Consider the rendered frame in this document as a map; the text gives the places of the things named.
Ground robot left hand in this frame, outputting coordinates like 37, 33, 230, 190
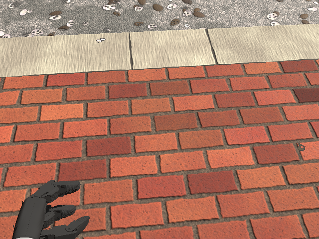
12, 179, 90, 239

